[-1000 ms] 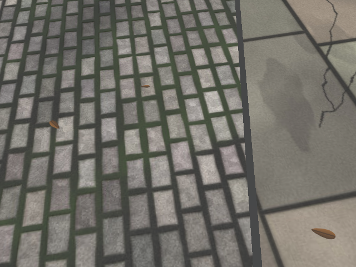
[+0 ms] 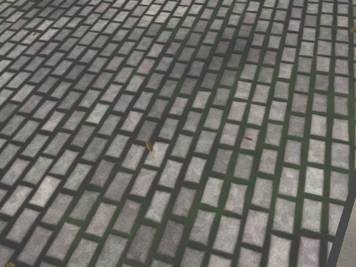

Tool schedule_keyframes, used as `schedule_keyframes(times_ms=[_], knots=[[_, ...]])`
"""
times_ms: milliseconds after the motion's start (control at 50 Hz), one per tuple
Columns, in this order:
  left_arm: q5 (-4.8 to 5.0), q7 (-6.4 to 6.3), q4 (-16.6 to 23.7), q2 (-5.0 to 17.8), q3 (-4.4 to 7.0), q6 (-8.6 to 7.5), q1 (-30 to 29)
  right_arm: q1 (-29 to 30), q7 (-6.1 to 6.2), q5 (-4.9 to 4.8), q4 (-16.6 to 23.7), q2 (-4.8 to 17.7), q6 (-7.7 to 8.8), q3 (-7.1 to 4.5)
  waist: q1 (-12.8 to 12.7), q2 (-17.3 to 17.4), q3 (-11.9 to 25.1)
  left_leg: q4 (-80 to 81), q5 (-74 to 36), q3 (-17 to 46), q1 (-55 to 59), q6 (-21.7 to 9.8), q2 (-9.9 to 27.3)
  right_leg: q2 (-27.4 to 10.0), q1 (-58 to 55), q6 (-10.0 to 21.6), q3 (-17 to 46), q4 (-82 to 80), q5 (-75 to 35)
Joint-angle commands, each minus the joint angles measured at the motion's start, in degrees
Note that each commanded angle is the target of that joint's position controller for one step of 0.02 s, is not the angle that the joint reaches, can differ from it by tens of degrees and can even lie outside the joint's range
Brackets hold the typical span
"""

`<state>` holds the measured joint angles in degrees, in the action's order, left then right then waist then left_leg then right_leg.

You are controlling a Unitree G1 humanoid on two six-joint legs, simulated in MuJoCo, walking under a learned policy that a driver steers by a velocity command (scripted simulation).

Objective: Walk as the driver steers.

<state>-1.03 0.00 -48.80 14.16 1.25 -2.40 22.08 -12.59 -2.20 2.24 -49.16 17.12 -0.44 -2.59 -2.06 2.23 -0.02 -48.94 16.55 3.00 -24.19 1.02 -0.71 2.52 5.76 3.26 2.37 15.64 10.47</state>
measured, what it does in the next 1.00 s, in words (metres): walks ahead: left foot, then right foot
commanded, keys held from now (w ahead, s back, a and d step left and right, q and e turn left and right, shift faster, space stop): w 1.00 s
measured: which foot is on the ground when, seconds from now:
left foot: up 0.00-0.18, down 0.20-0.70, up 0.72-1.00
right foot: down 0.00-0.20, up 0.22-0.70, down 0.72-1.00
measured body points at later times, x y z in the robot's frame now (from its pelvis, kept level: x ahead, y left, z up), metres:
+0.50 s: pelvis +0.19 +0.06 -0.01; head +0.21 +0.07 +0.44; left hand +0.30 +0.32 -0.14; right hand +0.16 -0.20 -0.14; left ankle +0.11 +0.12 -0.75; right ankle +0.30 -0.09 -0.69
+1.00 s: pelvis +0.46 +0.02 -0.01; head +0.48 +0.01 +0.44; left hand +0.43 +0.27 -0.15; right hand +0.57 -0.23 -0.14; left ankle +0.55 +0.18 -0.68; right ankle +0.44 -0.03 -0.75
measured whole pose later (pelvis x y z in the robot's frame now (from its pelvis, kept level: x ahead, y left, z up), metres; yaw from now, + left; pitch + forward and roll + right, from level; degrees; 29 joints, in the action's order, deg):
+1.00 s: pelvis +0.46 +0.02 -0.01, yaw +0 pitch -1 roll -1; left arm -0.5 0.7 -57.8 12.5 2.2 -5.0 23.1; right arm -10.4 -1.6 2.1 -52.7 13.8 2.1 -1.8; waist -1.1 1.7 -2.4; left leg -55.8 8.8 0.3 -34.6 -2.4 6.0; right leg 5.4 4.0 6.1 -5.1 14.3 10.1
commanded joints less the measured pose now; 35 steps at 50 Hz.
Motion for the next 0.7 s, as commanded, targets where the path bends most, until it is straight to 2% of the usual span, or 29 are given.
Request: schedule_keyframes(times_ms=[20, 80, 120, 140, 160, 180, 200, 220, 240, 260, 280, 300, 320, 360, 400, 480, 540, 600, 640, 660, 680, 700], knots=[[-0.08, 0.08, 0.9, 9.2, 2.56, -1.27, 3.2, 9.1, -0.23, -0.31, 5.5, 2.1, 1.8, 0.27, -2.1, -9.8, -3.7, 6.9, -0.4, -3.2, -9.0, -0.1, 0.9, -13.9, -4.5, 9.2, 14.5, -8.3, 8.2], [-0.31, 0.37, -0.4, 9.3, 2.77, -1.4, 5.0, 11.5, -0.19, -0.48, 6.4, 1.6, 2.42, 0.82, -2.4, -9.9, -4.2, 12.3, 0.9, -4.8, -4.7, -1.7, 0.6, -14.6, -1.9, 9.8, 13.6, -7.2, 7.3], [-0.29, 0.57, -0.8, 9.5, 2.9, -1.37, 5.0, 11.2, 0.07, -0.66, 6.5, 1.6, 2.78, 0.98, -1.5, -9.7, -4.5, 15.8, 0.4, -5.8, 0.6, -3.1, 0.1, -15.2, 1.5, 9.6, 13.3, -5.9, 5.9], [-0.02, 0.59, -1.0, 9.6, 2.94, -1.31, 4.5, 9.8, 0.3, -0.7, 6.2, 1.5, 3.01, 0.99, -0.4, -9.2, -4.6, 18.3, -1.1, -6.3, 4.8, -3.8, -0.3, -15.3, 3.9, 9.1, 13.0, -4.8, 4.4], [0.34, 0.54, -1.1, 9.8, 2.97, -1.21, 3.5, 6.6, 0.6, -0.62, 5.1, 1.2, 3.31, 0.98, 1.9, -8.1, -4.4, 22.6, -4.1, -6.8, 11.2, -4.5, -0.8, -14.7, 7.1, 8.1, 11.9, -2.4, 2.6], [0.46, 0.44, -1.3, 9.1, 2.75, -1.26, 3.4, 1.8, 1.17, -0.43, 3.3, 2.1, 3.74, 0.56, 4.1, -6.0, -3.1, 25.5, -4.7, -6.1, 19.9, -5.0, -1.5, -13.1, 11.3, 6.7, 10.0, 2.0, -0.2], [0.45, 0.43, -0.7, 7.3, 2.12, -1.6, 2.4, -5.5, 1.99, -0.04, 1.1, 4.8, 4.38, -0.41, 7.3, -1.8, 0.8, 27.5, -1.6, -0.5, 30.7, -6.1, 2.6, -9.7, 16.5, 4.8, 6.3, 11.4, -1.8], [1.05, 0.78, 2.2, 2.1, 0.61, -2.0, 1.1, -13.4, 2.76, 0.82, 0.5, 10.9, 4.63, -1.84, 10.2, 10.1, 7.0, 34.5, 14.8, 20.2, 41.8, -10.0, 18.4, -3.2, 26.9, 1.8, -1.4, 30.0, 10.1], [0.42, 0.22, 2.6, 5.9, 1.59, -1.55, 0.6, -14.5, 2.62, -0.48, -0.9, 13.3, 4.03, -2.88, 9.4, 11.3, 3.8, 40.6, 23.2, 34.3, 37.0, -14.5, 24.3, 0.2, 35.6, 1.6, -3.7, 40.8, 19.9], [-0.47, 0.32, 1.8, 8.6, 2.41, -1.05, -0.3, -9.6, 2.18, -0.87, 0.4, 8.6, 3.82, -1.74, 6.3, 3.6, -2.3, 40.1, 23.2, 29.5, 31.4, -14.5, 21.7, -4.0, 37.0, 2.5, -0.4, 45.7, 16.3], [-0.46, 1.13, 1.1, 7.0, 2.14, -1.06, -0.7, -5.5, 1.69, -1.14, 1.5, 5.2, 4.12, -0.86, 4.4, 2.1, -4.4, 40.5, 16.5, 23.9, 26.9, -13.6, 18.5, -5.6, 35.8, 2.5, 0.3, 45.7, 11.3], [-0.27, 1.6, 0.5, 5.9, 2.0, -0.93, -0.6, -3.6, 1.49, -1.12, 1.8, 3.3, 4.53, -0.33, 2.9, 2.0, -5.2, 41.6, 9.0, 18.4, 24.1, -12.3, 15.7, -7.0, 33.7, 1.9, 0.0, 44.4, 8.1], [-0.72, 1.9, 0.2, 5.8, 2.06, -0.58, -0.8, -3.6, 1.62, -1.22, 1.5, 2.4, 4.97, 0.01, 2.0, 2.5, -5.3, 42.3, 2.8, 14.6, 22.8, -11.6, 13.7, -7.6, 32.3, 1.1, -0.7, 43.7, 6.4], [-1.35, 2.38, -0.1, 5.3, 2.0, -0.07, -1.6, -5.6, 1.69, -1.38, 0.1, 2.5, 5.8, 0.0, 1.5, 2.6, -4.1, 42.2, -9.7, 9.8, 22.9, -11.5, 11.6, -7.6, 31.7, -0.1, -2.2, 44.5, 3.0], [-1.39, 2.62, 1.1, 4.8, 2.02, 0.23, -5.1, -8.4, 1.7, -1.91, -1.7, 2.7, 6.15, -0.02, 1.5, 2.0, -4.2, 42.2, -18.3, 7.0, 23.7, -11.9, 11.2, -7.9, 34.4, -1.2, -3.1, 44.1, 0.3], [-1.09, 2.69, 4.4, 3.4, 1.4, 0.46, -14.9, -12.4, 1.81, -1.82, -4.3, 1.9, 6.03, 0.47, 2.8, 1.5, -5.9, 42.0, -29.4, 2.7, 23.4, -11.8, 9.6, -7.5, 36.6, -2.6, -5.3, 36.5, -5.2], [-0.67, 2.73, 6.3, 2.0, 0.46, 0.34, -21.2, -14.7, 2.11, -1.71, -6.0, 2.1, 6.12, 0.67, 4.2, 1.6, -6.6, 41.8, -34.1, 1.0, 23.5, -10.9, 9.2, -5.9, 32.8, -1.9, -7.1, 26.9, -9.4], [-0.44, 2.39, 7.6, 2.6, 0.24, 0.19, -24.8, -16.6, 2.65, -1.42, -7.7, 3.1, 6.01, 0.66, 4.5, 1.7, -7.0, 41.0, -38.5, 1.0, 27.7, -10.9, 11.2, -4.3, 29.9, 0.1, -7.7, 20.4, -9.3], [-0.44, 1.89, 7.4, 3.4, 0.53, -0.13, -23.1, -15.5, 3.02, -1.24, -8.3, 3.8, 5.92, 0.6, 2.7, 1.9, -5.7, 37.0, -48.5, 0.2, 30.4, -10.4, 12.1, -2.5, 25.2, 2.3, -8.2, 17.8, -6.0], [-0.49, 1.44, 6.2, 4.2, 0.9, -0.33, -19.8, -14.9, 3.24, -1.08, -8.4, 4.3, 5.86, 0.49, 1.1, 2.5, -3.6, 32.5, -56.5, -0.3, 31.4, -9.8, 12.3, -1.0, 20.7, 3.3, -8.5, 17.2, -3.5], [-0.5, 0.92, 4.1, 5.5, 1.53, -0.67, -13.5, -14.3, 3.35, -0.8, -8.6, 4.8, 5.61, 0.34, -1.6, 2.7, -0.1, 24.7, -61.7, -0.8, 31.8, -9.2, 11.9, 0.6, 14.0, 4.5, -8.5, 15.9, -1.5], [-0.81, 0.31, 0.9, 6.7, 2.25, -1.22, -4.0, -13.4, 3.3, -1.02, -8.5, 5.1, 5.31, 0.29, -5.8, 1.5, 4.9, 13.4, -58.3, -2.3, 28.0, -8.4, 10.3, 0.6, 1.9, 5.9, -8.1, 12.0, -3.8]])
